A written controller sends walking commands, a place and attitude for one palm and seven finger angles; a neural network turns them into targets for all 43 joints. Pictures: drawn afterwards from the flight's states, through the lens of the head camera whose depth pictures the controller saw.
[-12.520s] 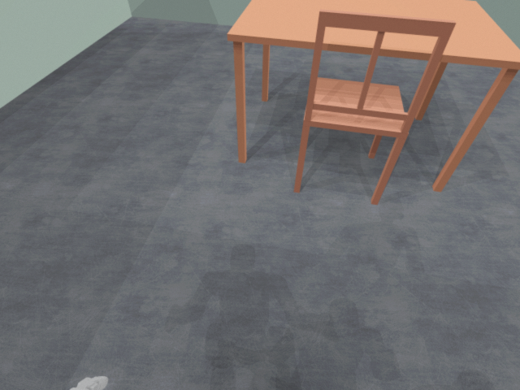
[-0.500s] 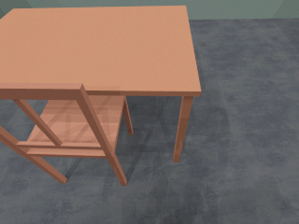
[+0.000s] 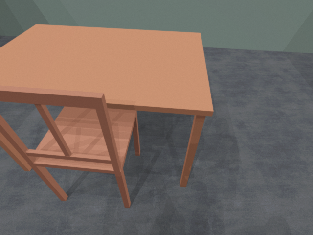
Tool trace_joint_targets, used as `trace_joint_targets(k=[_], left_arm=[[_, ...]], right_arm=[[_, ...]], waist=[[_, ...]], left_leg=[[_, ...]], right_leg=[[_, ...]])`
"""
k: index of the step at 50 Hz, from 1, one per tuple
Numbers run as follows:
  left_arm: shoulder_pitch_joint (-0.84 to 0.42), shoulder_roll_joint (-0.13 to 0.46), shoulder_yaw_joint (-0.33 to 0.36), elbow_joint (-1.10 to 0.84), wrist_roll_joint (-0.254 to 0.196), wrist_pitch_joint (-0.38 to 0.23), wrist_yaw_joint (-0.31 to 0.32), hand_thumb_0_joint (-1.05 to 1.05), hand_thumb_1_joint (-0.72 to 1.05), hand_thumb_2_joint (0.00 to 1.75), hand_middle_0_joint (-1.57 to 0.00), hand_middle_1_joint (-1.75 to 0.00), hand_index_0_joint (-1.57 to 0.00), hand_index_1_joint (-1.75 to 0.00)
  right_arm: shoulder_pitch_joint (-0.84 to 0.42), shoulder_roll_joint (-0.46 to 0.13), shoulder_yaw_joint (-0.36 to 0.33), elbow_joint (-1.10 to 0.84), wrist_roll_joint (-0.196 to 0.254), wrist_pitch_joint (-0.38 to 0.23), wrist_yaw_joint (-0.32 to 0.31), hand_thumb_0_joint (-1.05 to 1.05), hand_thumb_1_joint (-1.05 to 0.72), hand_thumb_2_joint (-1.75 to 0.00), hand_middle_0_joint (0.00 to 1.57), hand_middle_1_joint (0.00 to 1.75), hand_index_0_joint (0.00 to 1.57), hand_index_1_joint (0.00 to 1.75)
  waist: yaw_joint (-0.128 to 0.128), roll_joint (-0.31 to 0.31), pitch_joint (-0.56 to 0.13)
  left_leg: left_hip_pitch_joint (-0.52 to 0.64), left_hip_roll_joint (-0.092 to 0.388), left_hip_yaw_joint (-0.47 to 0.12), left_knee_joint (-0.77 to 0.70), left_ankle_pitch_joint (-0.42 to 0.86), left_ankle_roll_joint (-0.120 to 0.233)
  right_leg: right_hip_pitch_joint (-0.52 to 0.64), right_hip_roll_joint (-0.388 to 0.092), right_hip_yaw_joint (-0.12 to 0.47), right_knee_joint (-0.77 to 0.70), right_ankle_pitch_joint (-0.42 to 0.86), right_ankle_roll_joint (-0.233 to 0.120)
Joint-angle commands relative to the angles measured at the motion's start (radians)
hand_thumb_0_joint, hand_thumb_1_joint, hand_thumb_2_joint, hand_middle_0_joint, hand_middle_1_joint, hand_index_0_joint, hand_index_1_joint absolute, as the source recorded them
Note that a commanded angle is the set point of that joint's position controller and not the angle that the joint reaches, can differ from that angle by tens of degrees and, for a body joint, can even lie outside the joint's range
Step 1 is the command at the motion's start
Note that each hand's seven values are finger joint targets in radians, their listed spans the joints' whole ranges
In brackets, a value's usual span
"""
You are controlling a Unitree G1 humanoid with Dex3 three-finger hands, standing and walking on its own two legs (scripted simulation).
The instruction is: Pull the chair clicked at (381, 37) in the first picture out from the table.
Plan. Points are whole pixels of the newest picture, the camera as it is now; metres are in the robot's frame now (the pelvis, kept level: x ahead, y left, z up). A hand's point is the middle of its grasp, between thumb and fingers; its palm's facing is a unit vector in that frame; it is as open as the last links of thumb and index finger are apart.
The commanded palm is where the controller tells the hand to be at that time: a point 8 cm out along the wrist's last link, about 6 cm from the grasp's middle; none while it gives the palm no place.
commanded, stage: look again from close up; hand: left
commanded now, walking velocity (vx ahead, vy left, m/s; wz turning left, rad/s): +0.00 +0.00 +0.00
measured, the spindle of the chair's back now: (55, 132) +0.47 +0.42 -0.08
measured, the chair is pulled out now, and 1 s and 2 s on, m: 0.00 0.00 0.00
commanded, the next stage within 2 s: none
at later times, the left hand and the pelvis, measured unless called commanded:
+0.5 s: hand out of the picture -0.03 +0.17 -0.18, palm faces +0.06 -0.99 -0.14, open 7.4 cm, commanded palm none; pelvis -0.01 +0.02 +0.00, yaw +0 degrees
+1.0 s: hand out of the picture -0.03 +0.18 -0.18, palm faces +0.05 -0.99 -0.14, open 7.4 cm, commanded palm none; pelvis +0.00 +0.03 +0.00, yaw +0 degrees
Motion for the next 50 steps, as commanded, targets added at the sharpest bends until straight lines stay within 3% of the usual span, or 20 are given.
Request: trace_joint_targets(k=[1,23,32,36,50], left_arm=[[0.051,0.104,0.016,-0.034,0.002,-0.022,0.012,0.00,0.90,0.90,-0.20,-0.30,-0.20,-0.30],[0.096,0.051,0.015,-0.022,0.008,-0.014,0.016,0.00,0.90,0.90,-0.20,-0.30,-0.20,-0.30],[0.097,0.046,0.014,-0.027,0.009,-0.016,0.016,0.00,0.90,0.90,-0.20,-0.30,-0.20,-0.30],[0.096,0.045,0.014,-0.028,0.011,-0.013,0.015,0.00,0.90,0.90,-0.20,-0.30,-0.20,-0.30],[0.100,0.043,0.013,-0.025,0.010,-0.015,0.015,0.00,0.90,0.90,-0.20,-0.30,-0.20,-0.30]], right_arm=[[0.060,-0.076,-0.010,-0.017,-0.003,-0.018,-0.001,0.00,-0.90,-0.90,0.20,0.30,0.20,0.30],[0.108,-0.051,-0.015,0.009,-0.004,-0.023,-0.003,0.00,-0.90,-0.90,0.20,0.30,0.20,0.30],[0.100,-0.051,-0.018,0.004,-0.003,-0.024,-0.002,0.00,-0.90,-0.90,0.20,0.30,0.20,0.30],[0.094,-0.055,-0.018,0.004,-0.003,-0.024,-0.002,0.00,-0.90,-0.90,0.20,0.30,0.20,0.30],[0.084,-0.050,-0.019,0.007,0.000,-0.026,-0.002,0.00,-0.90,-0.90,0.20,0.30,0.20,0.30]], waist=[[-0.009,-0.016,0.097],[-0.001,0.011,0.127],[-0.006,-0.023,0.107],[-0.005,0.004,0.118],[-0.003,-0.024,0.098]], left_leg=[[-0.063,0.086,-0.095,-0.094,-0.004,0.011],[-0.147,0.101,-0.143,-0.154,-0.122,0.029],[-0.119,0.098,-0.135,-0.140,-0.078,0.031],[-0.121,0.105,-0.145,-0.157,-0.099,0.034],[-0.084,0.100,-0.127,-0.141,-0.032,0.035]], right_leg=[[-0.049,-0.134,0.153,-0.124,-0.021,-0.006],[-0.054,-0.120,0.117,-0.063,-0.022,-0.004],[-0.054,-0.124,0.120,-0.059,0.011,0.000],[-0.059,-0.120,0.110,-0.053,0.015,0.005],[-0.045,-0.126,0.116,-0.059,0.053,0.007]])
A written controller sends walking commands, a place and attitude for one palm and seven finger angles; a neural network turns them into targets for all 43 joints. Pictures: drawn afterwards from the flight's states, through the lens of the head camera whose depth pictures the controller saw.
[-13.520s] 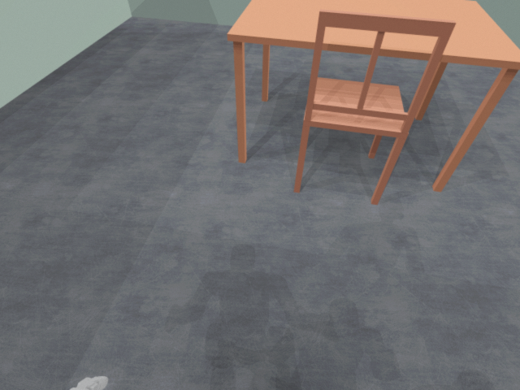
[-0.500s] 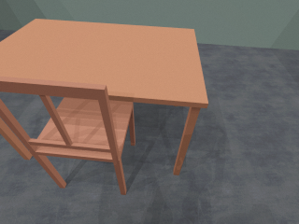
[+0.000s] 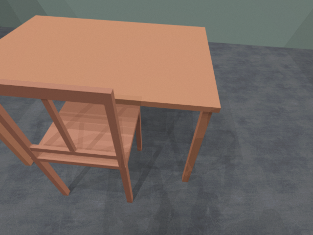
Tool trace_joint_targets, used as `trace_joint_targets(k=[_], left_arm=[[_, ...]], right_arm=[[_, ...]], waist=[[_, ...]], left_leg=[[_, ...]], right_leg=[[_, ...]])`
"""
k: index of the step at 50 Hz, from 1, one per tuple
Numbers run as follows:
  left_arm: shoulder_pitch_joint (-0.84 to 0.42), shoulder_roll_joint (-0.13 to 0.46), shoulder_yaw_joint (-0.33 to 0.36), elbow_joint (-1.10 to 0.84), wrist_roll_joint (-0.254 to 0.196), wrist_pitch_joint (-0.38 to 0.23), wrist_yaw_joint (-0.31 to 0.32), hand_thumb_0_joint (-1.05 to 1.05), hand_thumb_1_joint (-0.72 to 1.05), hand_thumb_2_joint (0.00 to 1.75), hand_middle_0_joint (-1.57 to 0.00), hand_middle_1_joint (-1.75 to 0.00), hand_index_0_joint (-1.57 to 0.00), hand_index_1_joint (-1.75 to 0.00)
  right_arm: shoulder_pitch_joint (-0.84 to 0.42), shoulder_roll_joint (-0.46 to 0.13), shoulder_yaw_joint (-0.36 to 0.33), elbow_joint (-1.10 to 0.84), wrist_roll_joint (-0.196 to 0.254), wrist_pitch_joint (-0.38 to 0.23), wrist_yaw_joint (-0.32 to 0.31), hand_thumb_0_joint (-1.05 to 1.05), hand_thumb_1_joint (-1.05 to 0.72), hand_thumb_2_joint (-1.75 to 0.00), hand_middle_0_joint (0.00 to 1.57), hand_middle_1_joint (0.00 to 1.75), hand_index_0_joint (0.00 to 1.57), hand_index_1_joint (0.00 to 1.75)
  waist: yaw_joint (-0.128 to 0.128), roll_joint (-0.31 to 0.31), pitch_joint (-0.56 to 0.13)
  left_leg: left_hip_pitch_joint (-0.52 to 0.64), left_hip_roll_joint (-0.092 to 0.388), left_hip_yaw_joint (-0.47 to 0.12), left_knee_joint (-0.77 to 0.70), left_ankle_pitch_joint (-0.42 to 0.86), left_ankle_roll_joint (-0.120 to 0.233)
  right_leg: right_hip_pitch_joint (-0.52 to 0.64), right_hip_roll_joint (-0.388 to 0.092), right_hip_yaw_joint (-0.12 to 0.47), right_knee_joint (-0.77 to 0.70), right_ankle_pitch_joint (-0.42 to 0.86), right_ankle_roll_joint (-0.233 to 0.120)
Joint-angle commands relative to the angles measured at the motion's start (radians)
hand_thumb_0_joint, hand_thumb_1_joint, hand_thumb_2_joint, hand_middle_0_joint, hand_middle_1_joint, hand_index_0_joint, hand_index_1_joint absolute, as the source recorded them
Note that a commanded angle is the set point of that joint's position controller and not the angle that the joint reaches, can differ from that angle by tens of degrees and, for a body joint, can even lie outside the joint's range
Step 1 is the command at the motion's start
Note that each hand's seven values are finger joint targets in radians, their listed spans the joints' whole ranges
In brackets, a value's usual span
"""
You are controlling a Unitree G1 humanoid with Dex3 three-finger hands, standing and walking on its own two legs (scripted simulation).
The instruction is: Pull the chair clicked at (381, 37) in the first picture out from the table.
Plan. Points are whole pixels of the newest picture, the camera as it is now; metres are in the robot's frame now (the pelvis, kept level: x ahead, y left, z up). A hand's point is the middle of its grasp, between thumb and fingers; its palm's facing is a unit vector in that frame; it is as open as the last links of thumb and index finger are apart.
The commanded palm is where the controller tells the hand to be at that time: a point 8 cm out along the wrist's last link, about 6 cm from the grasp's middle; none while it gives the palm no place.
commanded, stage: look again from close up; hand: left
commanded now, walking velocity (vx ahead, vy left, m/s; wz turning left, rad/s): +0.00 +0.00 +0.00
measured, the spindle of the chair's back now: (61, 127) +0.48 +0.39 -0.08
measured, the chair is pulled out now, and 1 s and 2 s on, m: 0.00 0.00 0.00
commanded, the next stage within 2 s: none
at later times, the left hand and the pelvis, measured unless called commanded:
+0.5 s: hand out of the picture -0.01 +0.15 -0.18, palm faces +0.05 -0.99 -0.13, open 7.4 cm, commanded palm none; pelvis +0.01 +0.00 +0.00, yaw +0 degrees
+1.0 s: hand out of the picture -0.02 +0.15 -0.18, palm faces +0.06 -0.99 -0.13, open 7.4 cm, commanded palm none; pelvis +0.01 +0.00 +0.00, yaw +0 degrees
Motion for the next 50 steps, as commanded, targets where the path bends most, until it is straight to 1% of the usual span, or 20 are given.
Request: trace_joint_targets(k=[1,3,5,11,13,14,15,16,17,20,22,25,26,27,28,35,39,44,47,50], left_arm=[[0.083,0.074,0.008,-0.020,0.003,-0.017,0.009,0.00,0.90,0.90,-0.20,-0.30,-0.20,-0.30],[0.083,0.076,0.007,-0.020,0.002,-0.018,0.008,0.00,0.90,0.90,-0.20,-0.30,-0.20,-0.30],[0.080,0.075,0.007,-0.020,0.002,-0.016,0.009,0.00,0.90,0.90,-0.20,-0.30,-0.20,-0.30],[0.078,0.077,0.008,-0.019,0.002,-0.017,0.009,0.00,0.90,0.90,-0.20,-0.30,-0.20,-0.30],[0.078,0.075,0.007,-0.016,0.001,-0.017,0.009,0.00,0.90,0.90,-0.20,-0.30,-0.20,-0.30],[0.079,0.076,0.007,-0.017,0.001,-0.016,0.008,0.00,0.90,0.90,-0.20,-0.30,-0.20,-0.30],[0.075,0.074,0.008,-0.016,0.002,-0.016,0.009,0.00,0.90,0.90,-0.20,-0.30,-0.20,-0.30],[0.076,0.074,0.007,-0.016,0.001,-0.016,0.009,0.00,0.90,0.90,-0.20,-0.30,-0.20,-0.30],[0.075,0.074,0.007,-0.015,0.001,-0.016,0.009,0.00,0.90,0.90,-0.20,-0.30,-0.20,-0.30],[0.077,0.073,0.006,-0.013,0.002,-0.015,0.009,0.00,0.90,0.90,-0.20,-0.30,-0.20,-0.30],[0.078,0.072,0.006,-0.013,0.002,-0.016,0.009,0.00,0.90,0.90,-0.20,-0.30,-0.20,-0.30],[0.074,0.072,0.008,-0.014,0.002,-0.014,0.009,0.00,0.90,0.90,-0.20,-0.30,-0.20,-0.30],[0.076,0.075,0.008,-0.014,0.002,-0.015,0.009,0.00,0.90,0.90,-0.20,-0.30,-0.20,-0.30],[0.075,0.073,0.007,-0.013,0.001,-0.015,0.009,0.00,0.90,0.90,-0.20,-0.30,-0.20,-0.30],[0.075,0.072,0.007,-0.012,0.002,-0.014,0.008,0.00,0.90,0.90,-0.20,-0.30,-0.20,-0.30],[0.076,0.069,0.007,-0.008,0.003,-0.013,0.009,0.00,0.90,0.90,-0.20,-0.30,-0.20,-0.30],[0.081,0.071,0.007,-0.005,0.002,-0.013,0.008,0.00,0.90,0.90,-0.20,-0.30,-0.20,-0.30],[0.082,0.070,0.007,-0.003,0.003,-0.011,0.008,0.00,0.90,0.90,-0.20,-0.30,-0.20,-0.30],[0.086,0.066,0.007,0.000,0.002,-0.012,0.008,0.00,0.90,0.90,-0.20,-0.30,-0.20,-0.30],[0.086,0.067,0.006,-0.001,0.003,-0.013,0.009,0.00,0.90,0.90,-0.20,-0.30,-0.20,-0.30]], right_arm=[[0.069,-0.085,-0.012,-0.015,-0.003,-0.014,-0.001,0.00,-0.90,-0.90,0.20,0.30,0.20,0.30],[0.071,-0.083,-0.011,-0.013,-0.003,-0.014,-0.001,0.00,-0.90,-0.90,0.20,0.30,0.20,0.30],[0.068,-0.083,-0.012,-0.011,-0.003,-0.014,-0.001,0.00,-0.90,-0.90,0.20,0.30,0.20,0.30],[0.074,-0.081,-0.010,-0.006,-0.003,-0.017,-0.003,0.00,-0.90,-0.90,0.20,0.30,0.20,0.30],[0.071,-0.081,-0.010,-0.006,-0.003,-0.016,-0.003,0.00,-0.90,-0.90,0.20,0.30,0.20,0.30],[0.071,-0.080,-0.011,-0.006,-0.002,-0.017,-0.003,0.00,-0.90,-0.90,0.20,0.30,0.20,0.30],[0.070,-0.079,-0.012,-0.005,-0.002,-0.016,-0.004,0.00,-0.90,-0.90,0.20,0.30,0.20,0.30],[0.072,-0.079,-0.010,-0.003,-0.003,-0.017,-0.004,0.00,-0.90,-0.90,0.20,0.30,0.20,0.30],[0.071,-0.077,-0.011,-0.004,-0.003,-0.016,-0.004,0.00,-0.90,-0.90,0.20,0.30,0.20,0.30],[0.069,-0.079,-0.012,-0.003,-0.002,-0.015,-0.003,0.00,-0.90,-0.90,0.20,0.30,0.20,0.30],[0.072,-0.079,-0.012,-0.004,-0.003,-0.016,-0.004,0.00,-0.90,-0.90,0.20,0.30,0.20,0.30],[0.074,-0.081,-0.012,-0.002,-0.004,-0.017,-0.005,0.00,-0.90,-0.90,0.20,0.30,0.20,0.30],[0.077,-0.079,-0.011,0.000,-0.003,-0.019,-0.004,0.00,-0.90,-0.90,0.20,0.30,0.20,0.30],[0.075,-0.079,-0.010,0.000,-0.003,-0.019,-0.005,0.00,-0.90,-0.90,0.20,0.30,0.20,0.30],[0.075,-0.081,-0.011,-0.002,-0.003,-0.018,-0.005,0.00,-0.90,-0.90,0.20,0.30,0.20,0.30],[0.080,-0.080,-0.012,0.000,-0.003,-0.018,-0.006,0.00,-0.90,-0.90,0.20,0.30,0.20,0.30],[0.084,-0.079,-0.010,0.001,-0.003,-0.018,-0.007,0.00,-0.90,-0.90,0.20,0.30,0.20,0.30],[0.085,-0.080,-0.011,0.001,-0.003,-0.017,-0.007,0.00,-0.90,-0.90,0.20,0.30,0.20,0.30],[0.083,-0.080,-0.011,0.002,-0.003,-0.018,-0.007,0.00,-0.90,-0.90,0.20,0.30,0.20,0.30],[0.087,-0.078,-0.011,0.001,-0.003,-0.018,-0.007,0.00,-0.90,-0.90,0.20,0.30,0.20,0.30]], waist=[[-0.004,-0.006,0.084],[-0.005,-0.016,0.085],[-0.005,-0.001,0.093],[-0.004,0.005,0.070],[-0.004,-0.002,0.078],[-0.003,0.006,0.077],[-0.004,0.000,0.084],[-0.004,0.013,0.084],[-0.003,0.002,0.092],[-0.002,0.009,0.103],[-0.004,-0.009,0.086],[-0.003,0.016,0.082],[-0.002,0.013,0.076],[-0.003,0.004,0.082],[-0.003,0.011,0.087],[-0.003,0.000,0.087],[-0.002,0.004,0.086],[-0.002,0.010,0.100],[-0.001,0.009,0.095],[-0.002,0.001,0.095]], left_leg=[[-0.062,0.141,-0.147,-0.128,-0.031,-0.014],[-0.059,0.138,-0.144,-0.122,-0.024,-0.015],[-0.057,0.139,-0.145,-0.127,-0.023,-0.015],[-0.040,0.143,-0.142,-0.119,0.032,-0.014],[-0.038,0.140,-0.140,-0.118,0.022,-0.015],[-0.036,0.141,-0.142,-0.121,0.028,-0.014],[-0.037,0.142,-0.144,-0.121,0.027,-0.015],[-0.039,0.143,-0.143,-0.126,0.021,-0.015],[-0.041,0.142,-0.145,-0.129,0.009,-0.015],[-0.047,0.142,-0.146,-0.133,-0.005,-0.016],[-0.037,0.141,-0.143,-0.127,0.016,-0.015],[-0.029,0.145,-0.145,-0.131,0.028,-0.014],[-0.028,0.145,-0.146,-0.132,0.036,-0.014],[-0.032,0.144,-0.148,-0.134,0.028,-0.014],[-0.032,0.144,-0.148,-0.134,0.024,-0.015],[-0.026,0.148,-0.152,-0.144,0.031,-0.013],[-0.024,0.148,-0.152,-0.145,0.034,-0.012],[-0.033,0.148,-0.155,-0.155,0.001,-0.013],[-0.031,0.148,-0.159,-0.159,-0.013,-0.013],[-0.028,0.145,-0.154,-0.150,0.015,-0.014]], right_leg=[[-0.008,-0.084,0.096,-0.078,0.054,-0.039],[-0.009,-0.086,0.096,-0.081,0.048,-0.039],[-0.016,-0.084,0.096,-0.080,0.048,-0.038],[0.005,-0.085,0.090,-0.074,0.082,-0.036],[-0.002,-0.086,0.091,-0.079,0.070,-0.036],[0.001,-0.084,0.091,-0.081,0.075,-0.036],[-0.004,-0.083,0.091,-0.079,0.074,-0.035],[-0.003,-0.085,0.090,-0.080,0.070,-0.036],[-0.007,-0.083,0.091,-0.082,0.066,-0.036],[-0.011,-0.084,0.089,-0.085,0.060,-0.035],[-0.003,-0.085,0.094,-0.085,0.072,-0.037],[0.000,-0.082,0.087,-0.079,0.075,-0.034],[0.007,-0.085,0.085,-0.079,0.081,-0.034],[0.004,-0.083,0.086,-0.080,0.076,-0.034],[0.001,-0.082,0.085,-0.080,0.074,-0.033],[0.002,-0.082,0.082,-0.079,0.077,-0.032],[0.006,-0.082,0.083,-0.083,0.076,-0.033],[-0.004,-0.079,0.081,-0.084,0.060,-0.032],[-0.004,-0.081,0.083,-0.082,0.061,-0.033],[-0.003,-0.082,0.084,-0.084,0.069,-0.033]])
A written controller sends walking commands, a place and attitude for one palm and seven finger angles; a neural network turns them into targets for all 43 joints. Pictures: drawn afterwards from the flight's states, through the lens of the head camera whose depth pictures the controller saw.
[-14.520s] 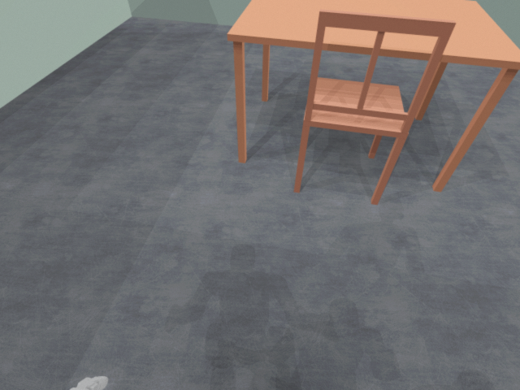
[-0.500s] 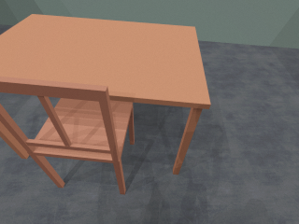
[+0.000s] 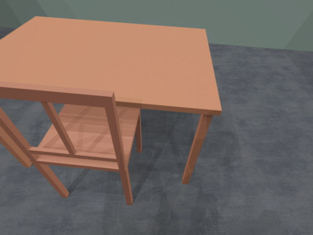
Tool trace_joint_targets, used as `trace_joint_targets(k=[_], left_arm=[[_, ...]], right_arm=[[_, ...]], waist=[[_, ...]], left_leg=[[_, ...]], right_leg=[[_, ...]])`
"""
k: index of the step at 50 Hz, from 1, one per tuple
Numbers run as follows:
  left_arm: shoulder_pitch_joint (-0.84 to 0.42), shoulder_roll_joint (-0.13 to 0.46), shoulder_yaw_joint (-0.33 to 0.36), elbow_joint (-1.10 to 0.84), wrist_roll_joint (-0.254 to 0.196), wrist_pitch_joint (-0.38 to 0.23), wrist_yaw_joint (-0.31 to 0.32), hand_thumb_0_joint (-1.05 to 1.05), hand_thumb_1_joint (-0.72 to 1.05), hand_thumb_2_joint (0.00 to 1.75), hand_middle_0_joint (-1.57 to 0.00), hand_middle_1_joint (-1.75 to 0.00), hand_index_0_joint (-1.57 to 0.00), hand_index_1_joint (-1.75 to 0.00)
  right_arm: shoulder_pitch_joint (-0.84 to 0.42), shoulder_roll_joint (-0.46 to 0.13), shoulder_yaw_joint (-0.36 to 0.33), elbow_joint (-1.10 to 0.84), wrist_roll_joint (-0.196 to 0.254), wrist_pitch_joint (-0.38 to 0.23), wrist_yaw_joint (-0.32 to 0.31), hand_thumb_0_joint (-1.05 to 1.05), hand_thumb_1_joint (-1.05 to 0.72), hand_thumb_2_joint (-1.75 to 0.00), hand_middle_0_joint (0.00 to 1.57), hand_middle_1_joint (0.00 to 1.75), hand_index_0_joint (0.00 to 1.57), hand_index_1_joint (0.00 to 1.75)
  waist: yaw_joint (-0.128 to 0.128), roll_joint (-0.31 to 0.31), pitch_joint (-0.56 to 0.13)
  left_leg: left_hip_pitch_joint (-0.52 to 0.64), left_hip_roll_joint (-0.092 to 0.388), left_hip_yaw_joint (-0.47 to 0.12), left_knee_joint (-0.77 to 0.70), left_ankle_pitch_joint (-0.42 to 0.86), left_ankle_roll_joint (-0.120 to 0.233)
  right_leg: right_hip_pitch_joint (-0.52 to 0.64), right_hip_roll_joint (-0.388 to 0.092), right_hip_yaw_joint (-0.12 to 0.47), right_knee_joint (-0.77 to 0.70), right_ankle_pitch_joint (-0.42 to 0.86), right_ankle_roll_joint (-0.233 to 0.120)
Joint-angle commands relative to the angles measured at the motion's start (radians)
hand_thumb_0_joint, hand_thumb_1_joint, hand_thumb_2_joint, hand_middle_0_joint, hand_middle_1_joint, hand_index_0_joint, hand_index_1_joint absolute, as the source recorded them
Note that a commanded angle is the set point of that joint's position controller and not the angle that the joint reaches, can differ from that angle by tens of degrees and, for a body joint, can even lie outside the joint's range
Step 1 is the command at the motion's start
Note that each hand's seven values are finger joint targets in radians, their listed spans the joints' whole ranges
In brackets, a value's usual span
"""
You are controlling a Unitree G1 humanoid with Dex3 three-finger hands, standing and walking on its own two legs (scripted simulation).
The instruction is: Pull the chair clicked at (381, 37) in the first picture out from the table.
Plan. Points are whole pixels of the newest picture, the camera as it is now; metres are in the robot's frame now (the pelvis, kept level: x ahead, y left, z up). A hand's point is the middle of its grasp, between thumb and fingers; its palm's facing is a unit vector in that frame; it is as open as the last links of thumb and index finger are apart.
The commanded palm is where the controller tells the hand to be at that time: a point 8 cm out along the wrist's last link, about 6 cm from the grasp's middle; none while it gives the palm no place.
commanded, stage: look again from close up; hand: left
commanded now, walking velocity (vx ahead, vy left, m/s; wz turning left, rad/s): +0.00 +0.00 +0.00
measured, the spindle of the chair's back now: (61, 130) +0.47 +0.38 -0.08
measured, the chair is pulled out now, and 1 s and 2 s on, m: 0.00 0.00 0.00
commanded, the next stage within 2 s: raise the hand toward the chair's back in 1.86 s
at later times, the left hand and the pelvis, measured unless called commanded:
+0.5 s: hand out of the picture -0.03 +0.13 -0.18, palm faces +0.06 -0.99 -0.13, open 7.4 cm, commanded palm none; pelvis +0.00 -0.01 +0.00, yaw +0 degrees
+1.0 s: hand out of the picture -0.04 +0.12 -0.18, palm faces +0.06 -0.99 -0.13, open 7.4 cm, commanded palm none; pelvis +0.00 -0.02 +0.00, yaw +0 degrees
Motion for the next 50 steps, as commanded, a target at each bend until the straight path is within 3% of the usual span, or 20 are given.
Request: trace_joint_targets(k=[1,28,35,39,50], left_arm=[[0.089,0.069,0.007,-0.015,0.003,-0.015,0.009,0.00,0.90,0.90,-0.20,-0.30,-0.20,-0.30],[0.098,0.070,0.007,-0.010,0.001,-0.019,0.008,0.00,0.90,0.90,-0.20,-0.30,-0.20,-0.30],[0.099,0.069,0.007,-0.013,0.003,-0.017,0.007,0.00,0.90,0.90,-0.20,-0.30,-0.20,-0.30],[0.098,0.072,0.007,-0.015,0.002,-0.019,0.007,0.00,0.90,0.90,-0.20,-0.30,-0.20,-0.30],[0.096,0.072,0.008,-0.014,0.001,-0.019,0.007,0.00,0.90,0.90,-0.20,-0.30,-0.20,-0.30]], right_arm=[[0.078,-0.087,-0.012,-0.015,-0.004,-0.014,-0.002,0.00,-0.90,-0.90,0.20,0.30,0.20,0.30],[0.080,-0.076,-0.011,-0.011,-0.004,-0.012,-0.003,0.00,-0.90,-0.90,0.20,0.30,0.20,0.30],[0.076,-0.077,-0.013,-0.012,-0.005,-0.006,-0.001,0.00,-0.90,-0.90,0.20,0.30,0.20,0.30],[0.082,-0.077,-0.013,-0.014,-0.004,-0.008,-0.002,0.00,-0.90,-0.90,0.20,0.30,0.20,0.30],[0.077,-0.076,-0.012,-0.013,-0.004,-0.009,-0.002,0.00,-0.90,-0.90,0.20,0.30,0.20,0.30]], waist=[[-0.003,0.012,0.092],[-0.002,0.002,0.092],[-0.001,0.024,0.118],[-0.003,-0.004,0.091],[-0.002,0.005,0.090]], left_leg=[[-0.055,0.153,-0.157,-0.120,0.020,-0.019],[-0.048,0.147,-0.141,-0.098,0.034,-0.024],[-0.073,0.147,-0.145,-0.110,-0.038,-0.027],[-0.058,0.148,-0.140,-0.098,0.000,-0.026],[-0.055,0.148,-0.136,-0.092,0.021,-0.029]], right_leg=[[-0.029,-0.077,0.079,-0.063,0.076,-0.040],[-0.041,-0.079,0.094,-0.081,0.069,-0.047],[-0.061,-0.073,0.096,-0.086,0.032,-0.048],[-0.048,-0.072,0.100,-0.084,0.047,-0.049],[-0.051,-0.074,0.103,-0.082,0.052,-0.051]])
